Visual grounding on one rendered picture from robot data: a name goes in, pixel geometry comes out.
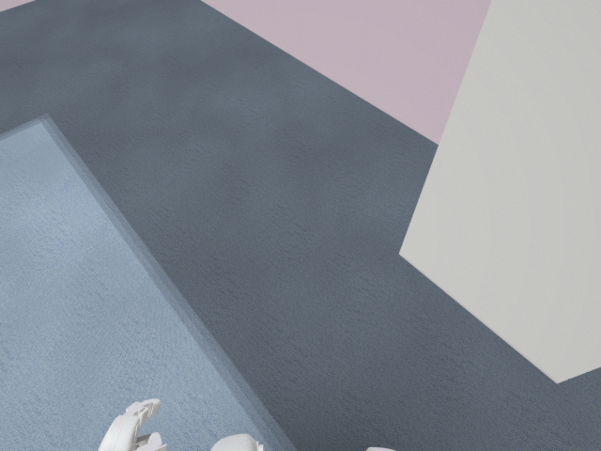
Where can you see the fridge door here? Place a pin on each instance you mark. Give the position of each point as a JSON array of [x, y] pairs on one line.
[[509, 220]]

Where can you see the robot left hand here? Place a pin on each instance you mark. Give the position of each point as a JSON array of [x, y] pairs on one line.
[[122, 434]]

